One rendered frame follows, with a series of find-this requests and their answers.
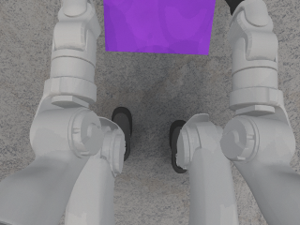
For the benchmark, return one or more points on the left robot forearm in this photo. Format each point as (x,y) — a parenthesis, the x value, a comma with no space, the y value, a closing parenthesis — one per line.
(73,59)

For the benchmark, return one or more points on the robot left shin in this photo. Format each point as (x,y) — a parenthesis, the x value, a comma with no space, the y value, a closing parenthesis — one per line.
(108,123)

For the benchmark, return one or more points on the robot left thigh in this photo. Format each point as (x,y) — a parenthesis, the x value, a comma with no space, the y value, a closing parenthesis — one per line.
(91,199)

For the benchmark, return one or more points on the right robot upper arm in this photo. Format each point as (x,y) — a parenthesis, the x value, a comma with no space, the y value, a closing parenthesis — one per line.
(261,149)

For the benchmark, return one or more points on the right robot forearm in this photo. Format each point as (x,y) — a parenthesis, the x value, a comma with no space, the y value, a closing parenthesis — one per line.
(255,63)

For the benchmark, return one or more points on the left robot upper arm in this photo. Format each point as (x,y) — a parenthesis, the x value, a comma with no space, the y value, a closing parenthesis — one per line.
(63,140)

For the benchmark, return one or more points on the right robot hand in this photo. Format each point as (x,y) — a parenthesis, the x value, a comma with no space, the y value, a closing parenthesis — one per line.
(233,4)

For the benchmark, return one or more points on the carton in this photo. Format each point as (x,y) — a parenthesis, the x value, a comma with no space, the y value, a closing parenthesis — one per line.
(158,26)

